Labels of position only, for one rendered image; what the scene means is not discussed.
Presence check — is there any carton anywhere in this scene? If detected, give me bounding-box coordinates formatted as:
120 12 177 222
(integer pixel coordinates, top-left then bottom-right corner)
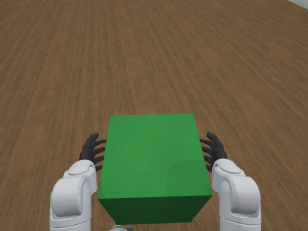
97 114 213 225

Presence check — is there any right robot forearm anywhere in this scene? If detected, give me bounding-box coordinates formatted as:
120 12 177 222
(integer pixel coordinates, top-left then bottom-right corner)
211 158 262 231

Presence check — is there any left robot forearm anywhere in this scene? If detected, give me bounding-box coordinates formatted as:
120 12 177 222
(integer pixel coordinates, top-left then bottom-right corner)
49 159 98 231

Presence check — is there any robot left shin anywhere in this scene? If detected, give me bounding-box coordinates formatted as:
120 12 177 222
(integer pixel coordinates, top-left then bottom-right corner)
113 225 126 230

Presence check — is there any right robot hand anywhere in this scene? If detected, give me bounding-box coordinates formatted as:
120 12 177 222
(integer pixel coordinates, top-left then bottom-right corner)
200 132 227 173

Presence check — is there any left robot hand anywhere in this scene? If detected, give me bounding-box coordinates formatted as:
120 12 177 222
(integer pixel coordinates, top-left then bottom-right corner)
78 133 107 172

